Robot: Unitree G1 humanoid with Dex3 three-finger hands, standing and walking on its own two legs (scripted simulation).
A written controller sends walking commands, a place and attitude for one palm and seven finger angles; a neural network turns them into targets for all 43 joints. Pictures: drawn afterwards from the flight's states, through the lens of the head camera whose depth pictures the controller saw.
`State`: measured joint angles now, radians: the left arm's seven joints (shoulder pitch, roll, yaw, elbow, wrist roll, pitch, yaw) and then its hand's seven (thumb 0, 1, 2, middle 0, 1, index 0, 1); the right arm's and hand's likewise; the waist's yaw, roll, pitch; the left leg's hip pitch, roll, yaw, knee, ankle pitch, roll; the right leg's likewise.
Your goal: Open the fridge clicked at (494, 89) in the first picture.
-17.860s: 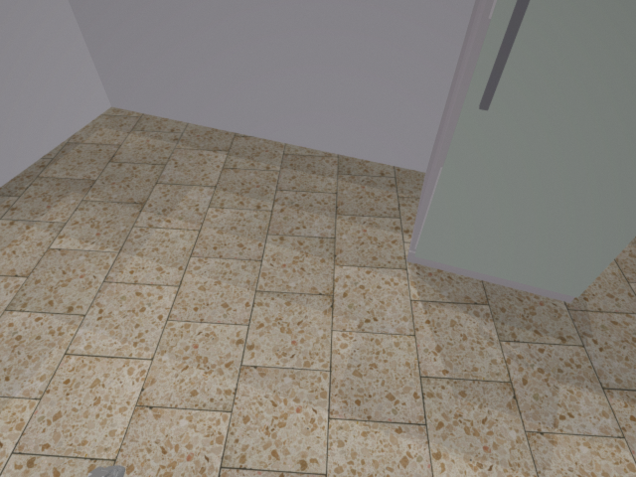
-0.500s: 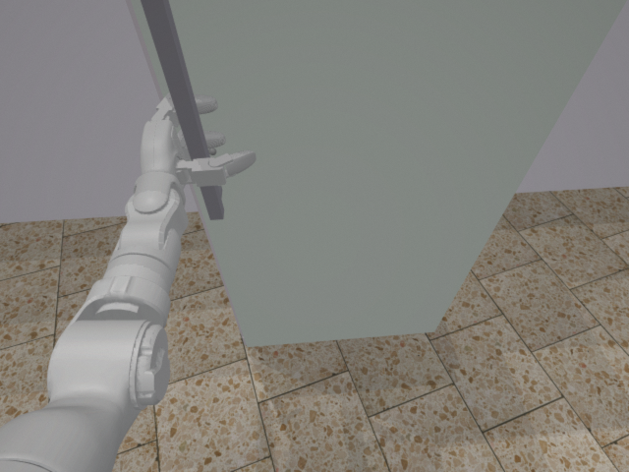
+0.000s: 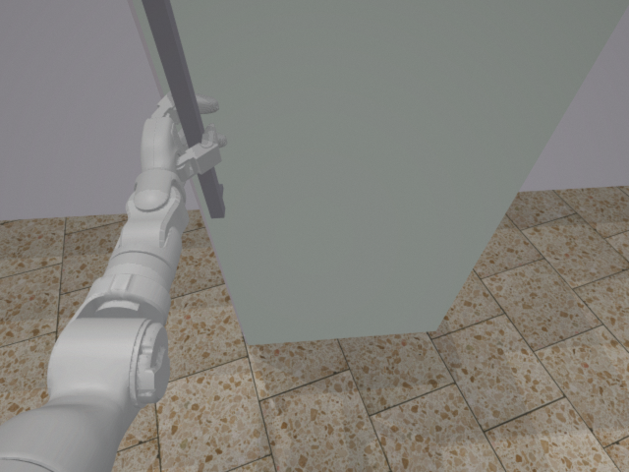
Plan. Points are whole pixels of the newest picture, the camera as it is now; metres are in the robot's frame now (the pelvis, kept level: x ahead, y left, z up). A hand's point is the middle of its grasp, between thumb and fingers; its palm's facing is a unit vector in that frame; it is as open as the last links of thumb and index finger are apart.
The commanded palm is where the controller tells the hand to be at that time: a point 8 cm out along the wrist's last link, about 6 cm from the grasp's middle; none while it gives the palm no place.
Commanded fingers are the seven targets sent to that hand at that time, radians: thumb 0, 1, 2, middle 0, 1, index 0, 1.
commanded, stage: grip the handle and tug to test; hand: left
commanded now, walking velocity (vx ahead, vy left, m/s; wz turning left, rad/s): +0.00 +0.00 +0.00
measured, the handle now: (180, 63) +0.53 +0.15 +0.25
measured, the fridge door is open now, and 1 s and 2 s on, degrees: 0 5 35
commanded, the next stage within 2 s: pull the door a little, standing still in 0.54 s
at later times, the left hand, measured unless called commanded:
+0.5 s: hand (213, 151) +0.47 +0.12 +0.16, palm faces +0.07 -1.00 +0.01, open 5.5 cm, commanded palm +0.43 +0.17 +0.16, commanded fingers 0.00 0.90 0.90 -0.45 -1.40 -0.45 -1.40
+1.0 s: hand (212, 174) +0.43 +0.12 +0.16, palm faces +0.03 -1.00 +0.03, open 5.5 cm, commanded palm +0.37 +0.17 +0.16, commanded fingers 0.00 0.90 0.90 -0.45 -1.40 -0.45 -1.40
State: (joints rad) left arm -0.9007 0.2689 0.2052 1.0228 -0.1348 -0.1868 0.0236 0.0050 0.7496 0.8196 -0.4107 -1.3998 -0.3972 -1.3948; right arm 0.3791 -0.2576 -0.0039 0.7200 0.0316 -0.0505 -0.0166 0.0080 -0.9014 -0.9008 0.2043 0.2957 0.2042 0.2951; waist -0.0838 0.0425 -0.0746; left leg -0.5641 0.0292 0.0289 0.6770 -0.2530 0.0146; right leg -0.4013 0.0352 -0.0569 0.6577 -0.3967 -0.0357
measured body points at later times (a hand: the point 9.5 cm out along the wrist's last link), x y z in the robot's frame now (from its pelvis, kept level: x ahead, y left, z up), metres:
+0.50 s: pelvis +0.02 +0.00 +0.01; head +0.05 -0.02 +0.45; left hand +0.46 +0.18 +0.16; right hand +0.09 -0.26 -0.12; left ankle +0.05 +0.11 -0.72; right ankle -0.04 -0.10 -0.72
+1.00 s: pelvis +0.04 -0.01 +0.01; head +0.03 -0.02 +0.46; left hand +0.42 +0.17 +0.16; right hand +0.15 -0.26 -0.10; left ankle +0.05 +0.11 -0.72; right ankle -0.04 -0.10 -0.72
